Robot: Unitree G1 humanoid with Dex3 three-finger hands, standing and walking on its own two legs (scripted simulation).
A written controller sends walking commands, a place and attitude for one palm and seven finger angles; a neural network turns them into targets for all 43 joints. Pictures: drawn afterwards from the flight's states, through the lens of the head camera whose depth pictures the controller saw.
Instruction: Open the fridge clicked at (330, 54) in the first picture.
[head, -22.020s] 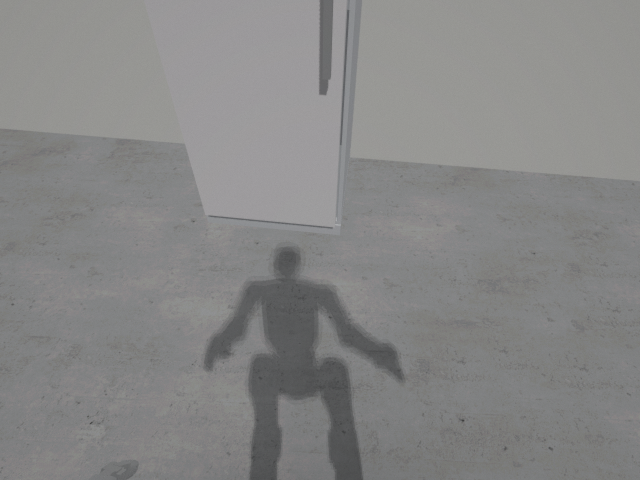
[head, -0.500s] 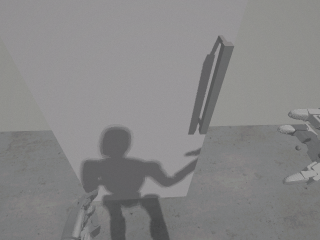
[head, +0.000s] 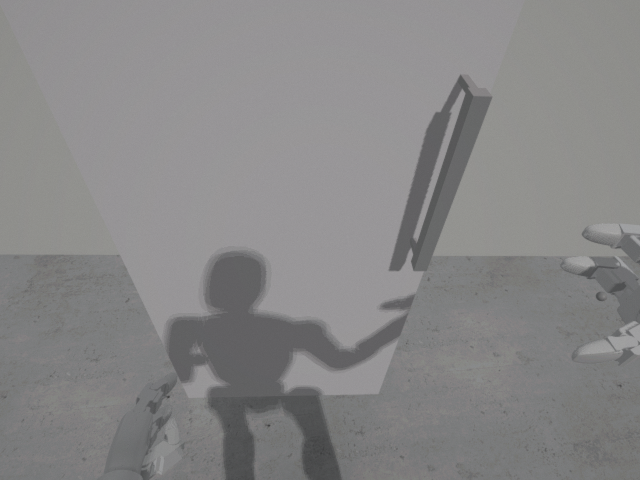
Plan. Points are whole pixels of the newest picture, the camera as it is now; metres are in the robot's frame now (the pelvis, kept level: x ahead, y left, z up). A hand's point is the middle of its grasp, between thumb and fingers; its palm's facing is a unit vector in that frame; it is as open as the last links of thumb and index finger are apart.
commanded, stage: raise the hand to about handle height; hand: right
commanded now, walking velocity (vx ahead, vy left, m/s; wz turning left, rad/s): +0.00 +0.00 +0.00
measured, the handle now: (439, 186) +0.48 -0.16 +0.14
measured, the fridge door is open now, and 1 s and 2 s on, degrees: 0 0 0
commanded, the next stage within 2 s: move the hooked fingers beside the handle in 0.04 s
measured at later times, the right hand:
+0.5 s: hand (565, 269) +0.31 -0.26 +0.16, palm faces +0.00 +1.00 -0.05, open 14.0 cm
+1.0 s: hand (530, 246) +0.35 -0.24 +0.15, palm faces +0.01 +1.00 -0.04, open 14.0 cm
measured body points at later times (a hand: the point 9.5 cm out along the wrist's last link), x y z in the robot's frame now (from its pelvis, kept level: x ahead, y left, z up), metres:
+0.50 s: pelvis +0.00 -0.01 +0.00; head -0.01 +0.00 +0.45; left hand +0.17 +0.22 -0.07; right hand +0.30 -0.31 +0.17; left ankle +0.03 +0.11 -0.73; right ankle -0.01 -0.12 -0.73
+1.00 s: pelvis +0.00 +0.00 +0.00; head +0.01 +0.01 +0.45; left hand +0.16 +0.24 -0.08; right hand +0.35 -0.30 +0.16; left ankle +0.03 +0.11 -0.73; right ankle -0.01 -0.12 -0.73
